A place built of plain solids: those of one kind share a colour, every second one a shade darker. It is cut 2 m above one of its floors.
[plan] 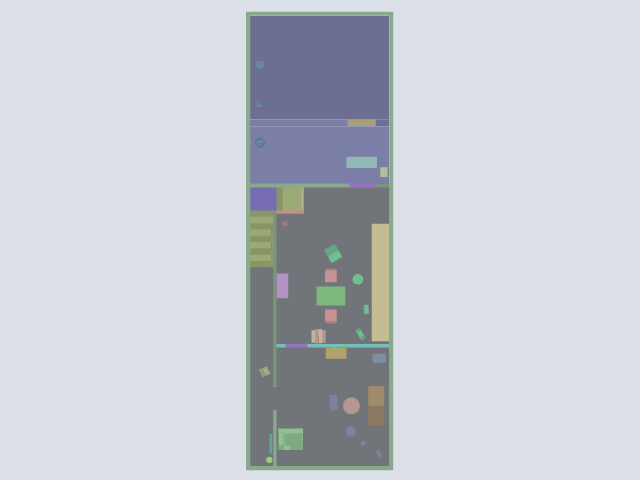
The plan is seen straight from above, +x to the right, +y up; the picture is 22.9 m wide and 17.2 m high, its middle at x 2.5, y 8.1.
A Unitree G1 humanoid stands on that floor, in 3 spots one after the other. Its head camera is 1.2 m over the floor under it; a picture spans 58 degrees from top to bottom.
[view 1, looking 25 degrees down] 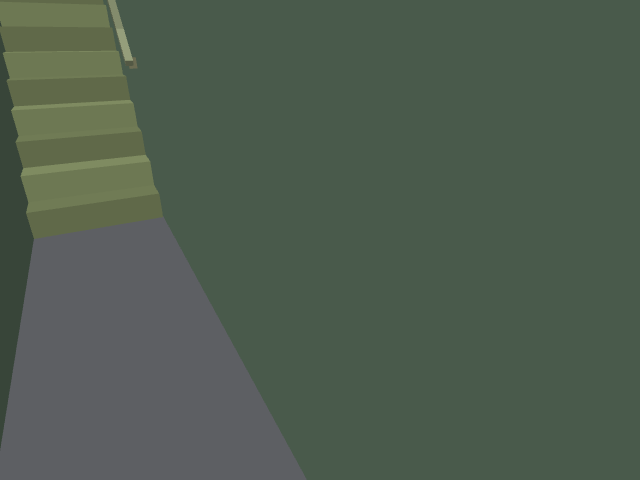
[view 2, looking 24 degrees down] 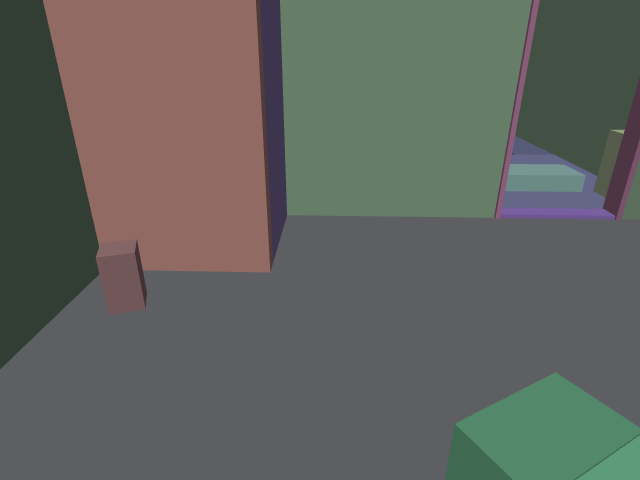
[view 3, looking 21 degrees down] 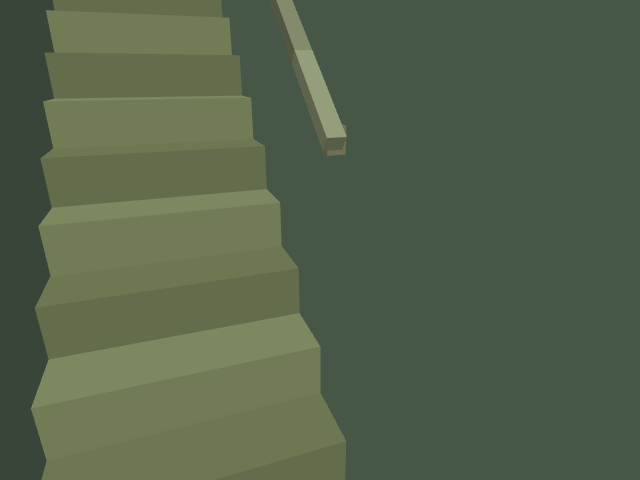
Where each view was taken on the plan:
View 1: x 0.45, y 3.95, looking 62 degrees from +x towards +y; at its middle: wall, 0.88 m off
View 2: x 2.29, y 6.82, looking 92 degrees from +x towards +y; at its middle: ground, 2.95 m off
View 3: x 0.41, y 6.22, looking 70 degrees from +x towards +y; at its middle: wall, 1.30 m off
